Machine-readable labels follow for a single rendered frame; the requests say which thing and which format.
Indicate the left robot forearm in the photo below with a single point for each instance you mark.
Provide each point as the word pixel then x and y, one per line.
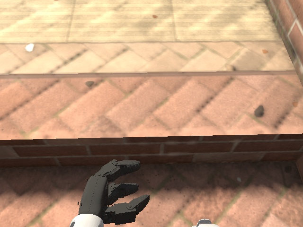
pixel 86 220

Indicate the left robot hand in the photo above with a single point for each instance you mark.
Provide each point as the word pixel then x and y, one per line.
pixel 98 194

